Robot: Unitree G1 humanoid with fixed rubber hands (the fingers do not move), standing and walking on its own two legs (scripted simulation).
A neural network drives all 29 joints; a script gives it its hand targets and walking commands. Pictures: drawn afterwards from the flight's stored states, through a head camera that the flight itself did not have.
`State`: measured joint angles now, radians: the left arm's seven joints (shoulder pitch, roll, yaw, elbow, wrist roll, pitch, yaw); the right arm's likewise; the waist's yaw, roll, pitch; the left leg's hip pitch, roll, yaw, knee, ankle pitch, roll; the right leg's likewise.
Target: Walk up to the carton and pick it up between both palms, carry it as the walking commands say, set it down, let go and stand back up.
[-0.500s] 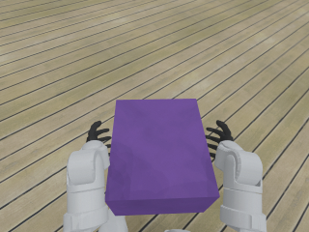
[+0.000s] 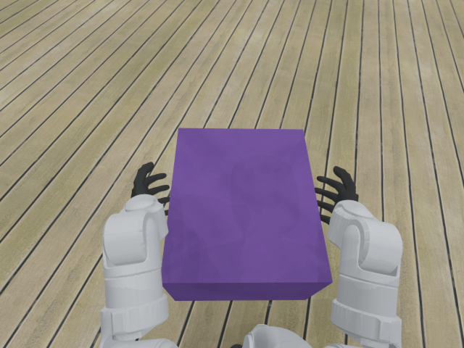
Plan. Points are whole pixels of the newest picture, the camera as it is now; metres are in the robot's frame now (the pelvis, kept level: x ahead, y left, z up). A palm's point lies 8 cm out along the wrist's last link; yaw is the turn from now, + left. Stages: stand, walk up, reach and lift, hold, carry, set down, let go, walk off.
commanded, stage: carry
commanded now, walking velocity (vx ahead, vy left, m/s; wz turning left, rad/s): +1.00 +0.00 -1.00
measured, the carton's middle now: (240, 212) +0.34 -0.01 -0.01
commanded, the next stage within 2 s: none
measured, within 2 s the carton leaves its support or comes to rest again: neither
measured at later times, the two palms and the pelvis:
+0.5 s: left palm (285, 48) +0.72 -0.12 +0.10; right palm (421, 99) +0.54 -0.37 +0.11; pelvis +0.37 -0.08 +0.02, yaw -32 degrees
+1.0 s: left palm (407, 4) +0.97 -0.52 +0.10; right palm out of the picture +0.70 -0.67 +0.11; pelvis +0.66 -0.33 +0.03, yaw -61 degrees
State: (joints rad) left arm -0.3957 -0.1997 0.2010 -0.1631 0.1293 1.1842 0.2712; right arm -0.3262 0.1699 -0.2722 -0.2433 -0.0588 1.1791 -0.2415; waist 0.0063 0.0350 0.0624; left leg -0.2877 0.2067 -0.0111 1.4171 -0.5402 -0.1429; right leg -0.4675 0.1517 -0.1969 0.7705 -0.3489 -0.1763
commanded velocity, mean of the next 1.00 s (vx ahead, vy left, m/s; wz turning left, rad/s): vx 1.00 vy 0.00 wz -1.00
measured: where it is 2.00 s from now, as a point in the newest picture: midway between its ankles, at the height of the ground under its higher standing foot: (441, 188)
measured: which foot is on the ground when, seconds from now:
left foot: up 0.00-0.14, down 0.16-0.54, up 0.56-0.76, down 0.78-1.00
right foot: down 0.00-0.22, up 0.24-0.48, down 0.50-0.84, up 0.86-1.00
